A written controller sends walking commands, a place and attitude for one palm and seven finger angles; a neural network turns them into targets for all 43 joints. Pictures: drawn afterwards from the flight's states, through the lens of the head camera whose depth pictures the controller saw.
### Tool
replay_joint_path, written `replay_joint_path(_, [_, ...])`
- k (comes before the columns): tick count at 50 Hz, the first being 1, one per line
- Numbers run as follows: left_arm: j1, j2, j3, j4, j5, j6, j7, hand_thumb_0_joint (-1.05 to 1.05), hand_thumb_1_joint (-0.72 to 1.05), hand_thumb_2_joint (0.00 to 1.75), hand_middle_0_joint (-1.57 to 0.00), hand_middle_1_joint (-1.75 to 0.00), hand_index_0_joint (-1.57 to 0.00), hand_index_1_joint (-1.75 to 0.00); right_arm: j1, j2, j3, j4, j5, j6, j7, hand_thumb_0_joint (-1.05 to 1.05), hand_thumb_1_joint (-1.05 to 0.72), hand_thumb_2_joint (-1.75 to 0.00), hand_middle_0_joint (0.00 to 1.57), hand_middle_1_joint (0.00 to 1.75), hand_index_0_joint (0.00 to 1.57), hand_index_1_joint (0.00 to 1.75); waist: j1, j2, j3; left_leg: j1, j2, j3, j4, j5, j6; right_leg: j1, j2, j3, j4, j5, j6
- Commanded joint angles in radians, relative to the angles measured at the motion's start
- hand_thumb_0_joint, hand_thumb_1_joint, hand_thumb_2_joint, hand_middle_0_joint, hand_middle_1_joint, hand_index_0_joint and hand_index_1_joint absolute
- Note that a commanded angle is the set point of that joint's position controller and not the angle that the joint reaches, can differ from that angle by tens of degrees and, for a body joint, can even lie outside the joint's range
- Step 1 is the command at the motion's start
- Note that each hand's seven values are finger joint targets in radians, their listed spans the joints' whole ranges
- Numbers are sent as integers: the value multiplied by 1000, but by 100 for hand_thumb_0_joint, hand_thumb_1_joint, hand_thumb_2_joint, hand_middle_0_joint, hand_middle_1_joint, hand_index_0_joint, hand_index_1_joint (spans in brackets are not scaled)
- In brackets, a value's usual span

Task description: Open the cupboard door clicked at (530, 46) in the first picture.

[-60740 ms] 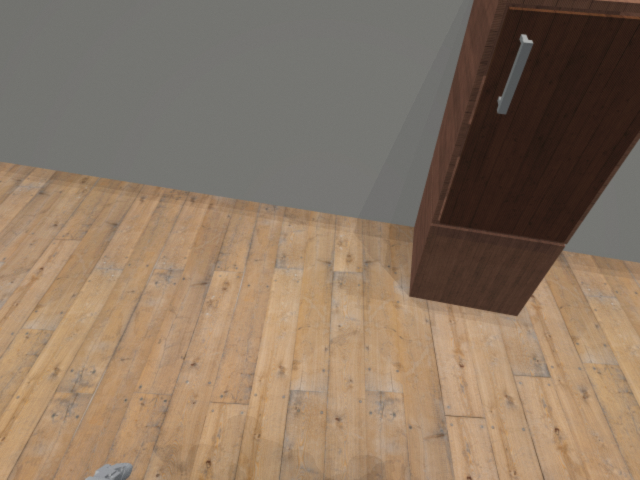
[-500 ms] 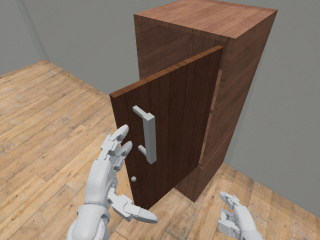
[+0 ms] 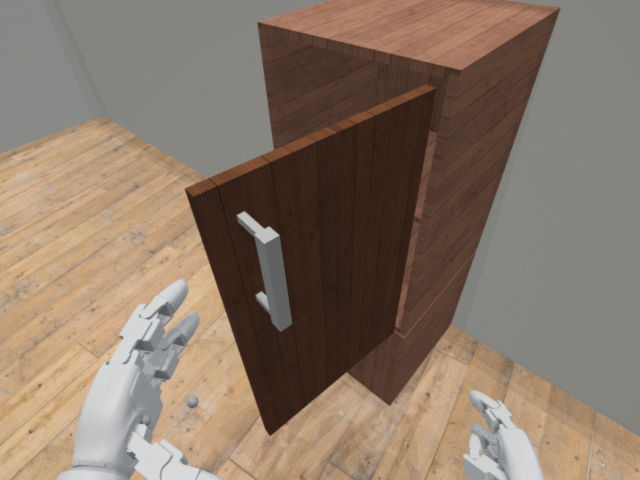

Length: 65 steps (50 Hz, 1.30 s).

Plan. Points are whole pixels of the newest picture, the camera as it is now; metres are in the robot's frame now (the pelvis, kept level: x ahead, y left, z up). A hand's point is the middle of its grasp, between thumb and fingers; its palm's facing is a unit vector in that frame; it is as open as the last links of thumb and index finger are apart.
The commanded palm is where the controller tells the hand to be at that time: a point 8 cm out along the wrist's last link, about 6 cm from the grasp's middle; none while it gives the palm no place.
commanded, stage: draw the hand back to the body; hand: left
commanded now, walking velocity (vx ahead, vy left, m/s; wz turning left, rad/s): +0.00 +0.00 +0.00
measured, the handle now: (265, 274) +0.30 +0.10 +0.15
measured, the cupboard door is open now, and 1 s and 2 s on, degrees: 82 82 82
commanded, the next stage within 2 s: step back with the hand held close in 1.56 s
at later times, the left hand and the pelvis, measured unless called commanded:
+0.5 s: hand (123, 382) +0.16 +0.20 +0.15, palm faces +0.07 -0.99 -0.09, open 16.2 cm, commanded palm +0.12 +0.25 +0.17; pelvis -0.01 +0.02 +0.00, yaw +0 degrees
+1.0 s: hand (60, 333) +0.20 +0.27 +0.17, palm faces +0.36 -0.85 -0.37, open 11.3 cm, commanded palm +0.15 +0.32 +0.19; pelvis +0.01 +0.04 +0.02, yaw -1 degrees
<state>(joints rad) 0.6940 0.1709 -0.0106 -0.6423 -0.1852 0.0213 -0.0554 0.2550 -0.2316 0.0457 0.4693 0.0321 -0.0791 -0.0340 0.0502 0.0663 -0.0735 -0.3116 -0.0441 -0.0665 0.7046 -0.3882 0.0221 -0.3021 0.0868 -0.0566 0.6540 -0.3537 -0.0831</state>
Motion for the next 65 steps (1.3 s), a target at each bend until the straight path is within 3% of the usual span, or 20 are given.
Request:
replay_joint_path(1, [-50, 100, 97, -230, -33, -98, -14, 0, -50, 30, -15, -30, -15, -30, -134, -78, -32, -171, 5, -102, -15, 0, -90, -90, 20, 30, 20, 30, -5, -89, -52, -39, 12, 4, -42, 192, 19, 30, -112, 146, -160, 202, 80])
replay_joint_path(3, [-75, 148, 148, -205, -30, -95, -14, 0, -50, 30, -15, -30, -15, -30, -140, -79, -33, -159, 2, -106, -21, 0, -90, -90, 20, 30, 20, 30, 1, -101, -36, -62, 9, 5, -30, 168, 20, 33, -125, 174, -180, 151, 83])
replay_joint_path(5, [-107, 144, 167, -173, -42, -90, -18, 0, -50, 30, -15, -30, -15, -30, -152, -75, -29, -151, 6, -111, -24, 0, -90, -90, 20, 30, 20, 30, -4, -95, 1, -67, 10, 6, -27, 148, 19, 14, -135, 194, -211, 104, 86])
replay_joint_path(8, [-114, 162, 221, -137, -81, -74, -38, 0, -50, 30, -15, -30, -15, -30, -163, -79, -28, -137, 10, -121, -31, 0, -90, -90, 20, 30, 20, 30, 5, -118, -15, -68, 14, 4, -21, 141, 16, 34, -143, 203, -229, 93, 96])
replay_joint_path(10, [-155, 161, 225, -133, -103, -62, -59, 0, -50, 30, -15, -30, -15, -30, -173, -84, -24, -128, 16, -131, -37, 0, -90, -90, 20, 30, 20, 30, 0, -84, 1, -54, 15, 4, -24, 140, 15, 23, -147, 209, -246, 81, 98])
replay_joint_path(11, [-175, 153, 209, -148, -107, -59, -70, 0, -50, 30, -15, -30, -15, -30, -174, -85, -22, -129, 17, -141, -38, 0, -90, -90, 20, 30, 20, 30, -1, -47, -1, -38, 16, 5, -34, 144, 16, 16, -144, 191, -244, 72, 93])
replay_joint_path(13, [-183, 159, 206, -158, -114, -53, -82, 0, -50, 30, -15, -30, -15, -30, -175, -89, -21, -126, 20, -160, -41, 0, -90, -90, 20, 30, 20, 30, 3, -31, -13, -19, 16, -2, -49, 163, 18, 20, -134, 163, -230, 94, 88])
replay_joint_path(19, [-175, 197, 262, -141, -120, -22, -97, 0, -50, 30, -15, -30, -15, -30, -172, -90, -22, -107, 24, -175, -45, 0, -90, -90, 20, 30, 20, 30, 17, -56, -17, 0, 22, -11, -109, 203, 18, 31, -94, 84, -187, 146, 69])
replay_joint_path(24, [-221, 197, 282, -141, -133, 16, -95, 0, -32, 37, -16, -30, -16, -30, -174, -96, -17, -105, 28, -178, -48, 0, -90, -90, 20, 30, 20, 30, 19, -13, -11, 24, 26, -22, -153, 201, 7, 19, -66, 23, -158, 144, 56])
replay_joint_path(25, [-274, 334, 285, -228, 40, -63, 29, 0, -29, 39, -16, -30, -16, -30, -179, -87, -16, -117, 0, -173, -60, 0, -90, -90, 20, 30, 20, 30, 25, -8, 27, 9, 30, -27, -177, 185, 11, 55, -80, 82, -200, 134, 45])
replay_joint_path(27, [-150, 205, 218, -122, 57, -78, 93, 0, -22, 42, -16, -30, -16, -30, -162, -76, -13, -99, -15, -161, -57, 0, -90, -90, 20, 30, 20, 30, 10, -50, 68, 15, 32, -29, -189, 168, 5, 44, -88, 80, -218, 103, 41])
replay_joint_path(29, [-186, 224, 227, -132, 83, -99, 123, 0, -15, 45, -16, -30, -16, -30, -167, -82, -16, -89, -18, -145, -53, 0, -90, -90, 20, 30, 20, 30, 7, -38, 61, 45, 41, -31, -215, 182, 6, 72, -85, 77, -220, 117, 41])
replay_joint_path(31, [-205, 234, 230, -147, 102, -120, 144, 0, -8, 48, -16, -30, -16, -30, -165, -85, -16, -84, -21, -136, -48, 0, -90, -90, 20, 30, 20, 30, 8, 36, 42, 72, 45, -41, -246, 186, 0, 95, -83, 68, -214, 125, 37])
replay_joint_path(33, [-213, 248, 240, -146, 116, -135, 161, 0, -1, 51, -17, -30, -17, -30, -167, -90, -18, -72, -26, -132, -46, 0, -90, -90, 20, 30, 20, 30, 9, 52, 27, 86, 55, -56, -275, 199, -7, 124, -79, 63, -209, 141, 34])
replay_joint_path(40, [-210, 268, 290, -107, 128, -152, 183, 0, 23, 62, -18, -30, -18, -30, -178, -92, -28, -55, -28, -107, -42, 0, -90, -90, 20, 30, 20, 30, 14, -5, 25, 115, 76, -70, -332, 283, -33, 180, -73, 54, -220, 188, 36])
replay_joint_path(44, [-219, 284, 333, -54, 124, -154, 187, 0, 37, 68, -18, -30, -18, -30, -180, -93, -33, -39, -29, -86, -40, 0, -90, -90, 20, 30, 20, 30, 16, -10, 40, 125, 74, -54, -339, 334, -39, 201, -75, 56, -240, 221, 36])
replay_joint_path(51, [-254, 321, 395, -44, 121, -159, 187, 0, 62, 78, -19, -30, -19, -30, -179, -99, -45, -29, -25, -60, -35, 0, -90, -90, 20, 30, 20, 30, 18, 17, -3, 175, 76, -37, -332, 460, -44, 234, -78, 61, -257, 292, 40])
replay_joint_path(58, [-296, 378, 473, 8, 108, -157, 194, 0, 87, 88, -20, -30, -20, -30, -189, -102, -52, -14, -21, -45, -38, 0, -90, -90, 20, 30, 20, 30, 21, 15, 5, 181, 68, -18, -333, 464, -34, 249, -80, 65, -284, 321, 40])
replay_joint_path(61, [-292, 342, 439, 22, 107, -157, 186, 0, 90, 90, -20, -30, -20, -30, -187, -100, -54, -10, -19, -39, -34, 0, -90, -90, 20, 30, 20, 30, 12, 12, 10, 195, 65, -10, -328, 480, -27, 239, -82, 66, -290, 335, 44])
replay_joint_path(65, [-291, 338, 425, 18, 107, -154, 183, 0, 90, 90, -20, -30, -20, -30, -190, -106, -58, -11, -20, -37, -29, 0, -90, -90, 20, 30, 20, 30, 11, 18, -3, 204, 63, -8, -331, 467, -22, 242, -84, 70, -295, 335, 48])
